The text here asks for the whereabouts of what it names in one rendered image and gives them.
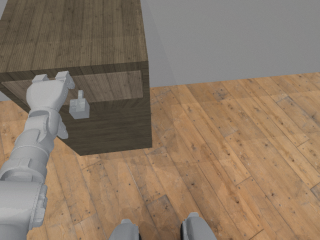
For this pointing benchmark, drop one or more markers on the robot left upper arm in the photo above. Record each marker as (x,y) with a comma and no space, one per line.
(22,208)

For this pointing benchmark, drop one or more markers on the robot left forearm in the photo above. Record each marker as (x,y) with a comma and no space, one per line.
(32,148)

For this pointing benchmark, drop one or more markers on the robot left shin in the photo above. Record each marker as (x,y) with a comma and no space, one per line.
(125,221)

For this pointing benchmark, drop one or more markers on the robot left hand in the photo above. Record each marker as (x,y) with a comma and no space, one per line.
(51,94)

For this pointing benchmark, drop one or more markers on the robot shin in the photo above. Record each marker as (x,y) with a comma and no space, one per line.
(125,221)
(193,214)

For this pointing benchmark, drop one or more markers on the robot right shin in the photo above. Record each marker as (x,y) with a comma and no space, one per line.
(193,214)

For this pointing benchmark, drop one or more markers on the cabinet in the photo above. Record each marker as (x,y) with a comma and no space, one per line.
(84,37)

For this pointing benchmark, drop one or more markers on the drawer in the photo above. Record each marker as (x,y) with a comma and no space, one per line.
(96,87)

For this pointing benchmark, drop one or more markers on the handle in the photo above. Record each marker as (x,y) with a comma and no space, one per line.
(79,108)

